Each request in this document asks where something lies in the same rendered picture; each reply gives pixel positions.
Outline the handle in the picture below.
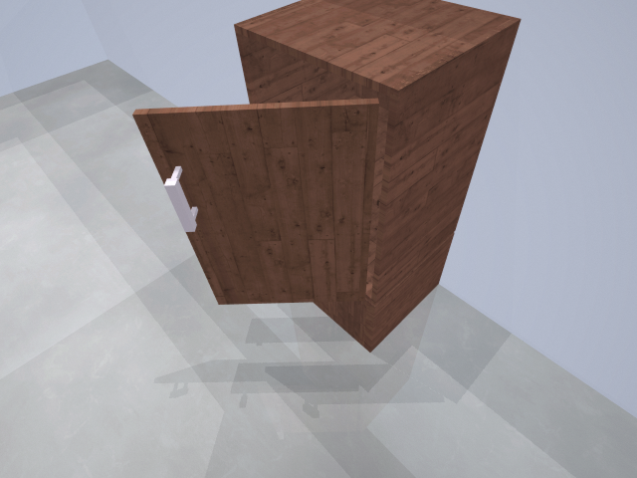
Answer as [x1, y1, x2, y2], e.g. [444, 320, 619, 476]
[164, 166, 198, 232]

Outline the cupboard door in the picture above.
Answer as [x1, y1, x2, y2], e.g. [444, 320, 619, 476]
[132, 99, 379, 305]

